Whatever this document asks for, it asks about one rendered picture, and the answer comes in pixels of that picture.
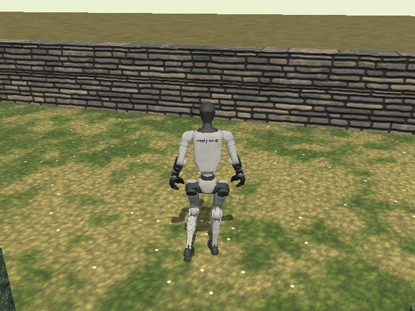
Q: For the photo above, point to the left robot hand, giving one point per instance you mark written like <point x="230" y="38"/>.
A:
<point x="178" y="180"/>

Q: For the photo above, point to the left robot forearm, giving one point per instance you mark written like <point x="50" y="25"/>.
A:
<point x="176" y="170"/>

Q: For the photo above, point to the left robot upper arm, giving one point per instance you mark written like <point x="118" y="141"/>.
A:
<point x="183" y="148"/>

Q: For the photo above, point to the right robot hand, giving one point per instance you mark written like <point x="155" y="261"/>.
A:
<point x="235" y="178"/>

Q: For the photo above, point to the right robot upper arm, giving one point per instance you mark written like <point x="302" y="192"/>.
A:
<point x="227" y="136"/>

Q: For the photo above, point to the robot head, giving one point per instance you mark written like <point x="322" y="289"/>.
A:
<point x="207" y="113"/>

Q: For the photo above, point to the right robot forearm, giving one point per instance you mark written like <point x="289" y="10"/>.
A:
<point x="238" y="168"/>

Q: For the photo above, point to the robot right shin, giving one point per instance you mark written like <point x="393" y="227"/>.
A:
<point x="215" y="229"/>

